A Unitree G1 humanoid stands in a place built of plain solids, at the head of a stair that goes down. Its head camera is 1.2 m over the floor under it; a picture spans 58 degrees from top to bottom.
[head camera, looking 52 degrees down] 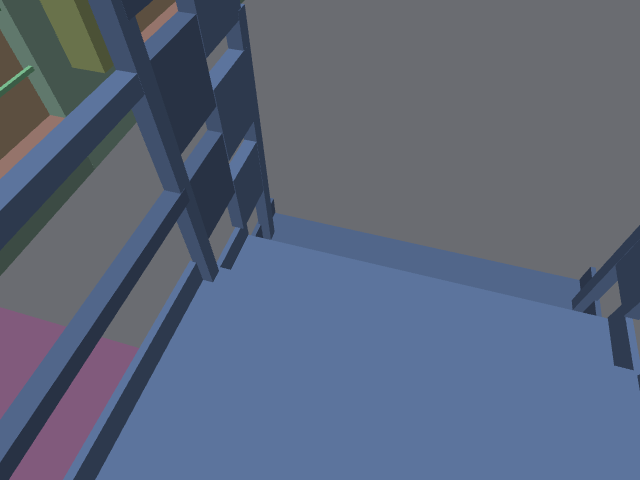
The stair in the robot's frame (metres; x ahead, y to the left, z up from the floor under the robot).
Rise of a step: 0.17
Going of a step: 0.28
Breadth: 1.40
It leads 16 degrees to the right of straight ahead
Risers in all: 3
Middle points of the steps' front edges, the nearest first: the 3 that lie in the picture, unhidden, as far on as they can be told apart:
0.64 -0.28 0.00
0.91 -0.36 -0.17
1.18 -0.44 -0.34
